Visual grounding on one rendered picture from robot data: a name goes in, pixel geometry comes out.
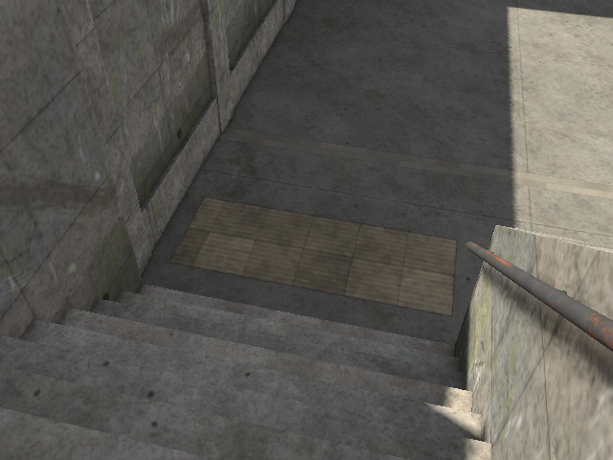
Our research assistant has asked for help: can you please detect stairs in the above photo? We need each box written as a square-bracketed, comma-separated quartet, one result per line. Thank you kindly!
[0, 284, 491, 460]

